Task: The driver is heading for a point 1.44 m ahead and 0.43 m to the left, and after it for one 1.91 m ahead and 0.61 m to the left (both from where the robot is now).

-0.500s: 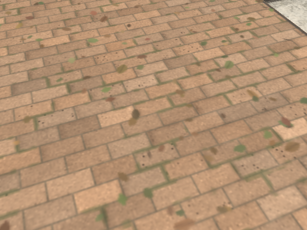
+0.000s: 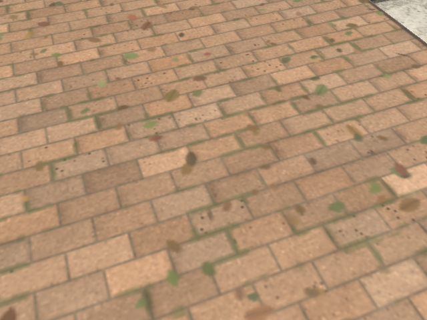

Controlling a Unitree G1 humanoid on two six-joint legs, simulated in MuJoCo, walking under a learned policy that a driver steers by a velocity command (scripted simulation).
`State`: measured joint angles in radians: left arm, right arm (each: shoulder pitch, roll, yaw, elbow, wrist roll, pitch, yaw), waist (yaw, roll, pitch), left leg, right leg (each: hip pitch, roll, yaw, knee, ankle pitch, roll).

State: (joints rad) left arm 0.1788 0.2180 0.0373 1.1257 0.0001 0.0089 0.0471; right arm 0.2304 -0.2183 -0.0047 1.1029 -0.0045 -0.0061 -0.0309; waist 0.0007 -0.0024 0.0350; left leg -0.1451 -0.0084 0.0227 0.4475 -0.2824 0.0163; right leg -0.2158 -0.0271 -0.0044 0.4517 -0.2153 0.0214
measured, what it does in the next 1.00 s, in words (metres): stands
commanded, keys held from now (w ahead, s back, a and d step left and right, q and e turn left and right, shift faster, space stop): no key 0.76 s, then w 0.24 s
